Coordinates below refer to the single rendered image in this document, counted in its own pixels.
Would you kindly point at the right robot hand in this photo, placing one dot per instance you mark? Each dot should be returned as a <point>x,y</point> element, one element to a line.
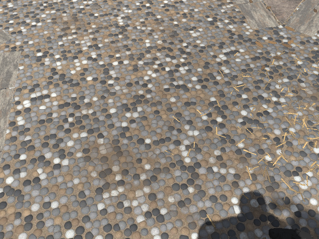
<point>285,233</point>

